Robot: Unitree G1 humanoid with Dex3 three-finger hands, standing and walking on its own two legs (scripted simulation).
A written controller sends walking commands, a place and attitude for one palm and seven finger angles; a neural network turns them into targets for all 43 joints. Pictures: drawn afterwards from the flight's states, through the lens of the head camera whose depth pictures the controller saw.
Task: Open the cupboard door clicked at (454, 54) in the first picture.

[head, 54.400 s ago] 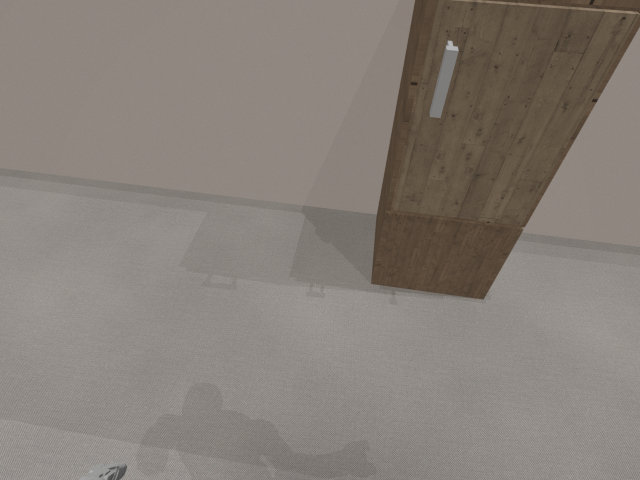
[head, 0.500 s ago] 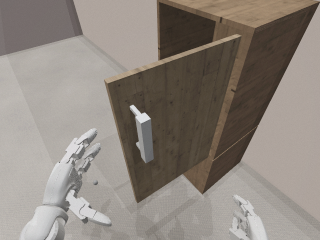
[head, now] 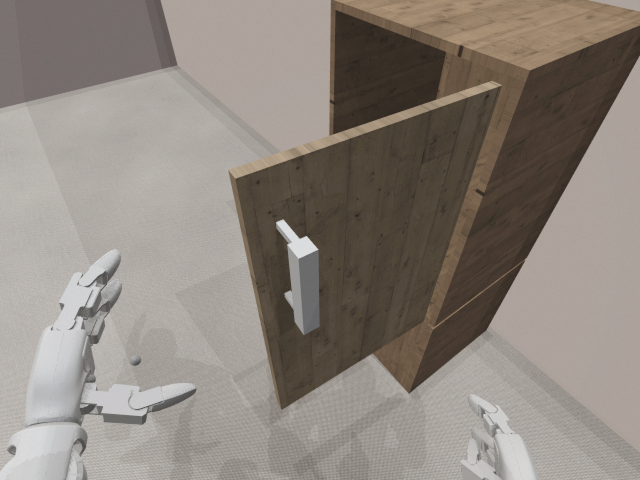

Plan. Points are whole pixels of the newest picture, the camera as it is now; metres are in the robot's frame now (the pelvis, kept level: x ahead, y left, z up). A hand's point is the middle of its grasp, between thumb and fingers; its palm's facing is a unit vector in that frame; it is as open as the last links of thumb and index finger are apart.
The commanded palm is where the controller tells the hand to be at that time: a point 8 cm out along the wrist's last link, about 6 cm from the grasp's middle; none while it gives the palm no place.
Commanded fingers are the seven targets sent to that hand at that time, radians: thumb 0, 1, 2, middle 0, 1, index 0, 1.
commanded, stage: draw the hand back to the body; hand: left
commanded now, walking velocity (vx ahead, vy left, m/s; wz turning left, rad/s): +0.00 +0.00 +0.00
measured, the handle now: (296, 278) +0.33 +0.08 +0.09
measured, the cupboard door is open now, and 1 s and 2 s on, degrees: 86 86 86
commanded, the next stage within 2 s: step back with the hand held close in 0.82 s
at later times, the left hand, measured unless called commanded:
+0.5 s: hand (75, 329) +0.20 +0.27 +0.16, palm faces +0.47 -0.79 -0.40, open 8.5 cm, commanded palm +0.15 +0.30 +0.17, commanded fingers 0.00 0.90 0.90 -0.20 -0.30 -0.20 -0.30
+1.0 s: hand (73, 335) +0.19 +0.26 +0.17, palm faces +0.46 -0.80 -0.39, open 7.4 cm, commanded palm +0.14 +0.29 +0.18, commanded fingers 0.00 0.90 0.90 -0.20 -0.30 -0.20 -0.30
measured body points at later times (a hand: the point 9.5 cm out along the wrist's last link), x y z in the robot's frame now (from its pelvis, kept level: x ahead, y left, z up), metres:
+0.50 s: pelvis +0.01 +0.00 +0.01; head -0.01 -0.02 +0.46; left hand +0.17 +0.30 +0.18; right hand +0.20 -0.22 -0.07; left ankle -0.03 +0.09 -0.74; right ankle +0.02 -0.11 -0.74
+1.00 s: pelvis -0.01 -0.01 +0.01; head -0.03 -0.02 +0.46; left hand +0.16 +0.30 +0.19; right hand +0.18 -0.23 -0.08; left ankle -0.03 +0.09 -0.74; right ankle +0.02 -0.11 -0.74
